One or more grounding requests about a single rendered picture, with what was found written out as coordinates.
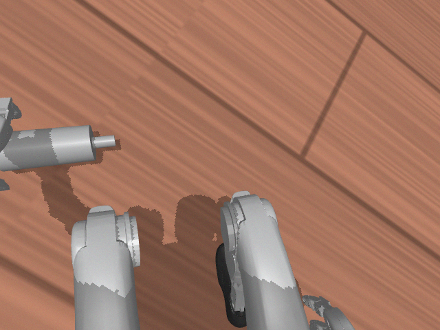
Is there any right robot hand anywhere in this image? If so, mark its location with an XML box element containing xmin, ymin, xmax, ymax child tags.
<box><xmin>302</xmin><ymin>295</ymin><xmax>355</xmax><ymax>330</ymax></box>

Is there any right robot foot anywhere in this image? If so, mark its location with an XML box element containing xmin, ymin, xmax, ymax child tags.
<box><xmin>215</xmin><ymin>243</ymin><xmax>247</xmax><ymax>328</ymax></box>

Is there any bottle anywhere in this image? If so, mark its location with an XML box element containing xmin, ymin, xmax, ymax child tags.
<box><xmin>0</xmin><ymin>125</ymin><xmax>116</xmax><ymax>171</ymax></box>

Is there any left robot hand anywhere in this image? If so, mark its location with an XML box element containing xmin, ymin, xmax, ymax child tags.
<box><xmin>0</xmin><ymin>98</ymin><xmax>22</xmax><ymax>191</ymax></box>

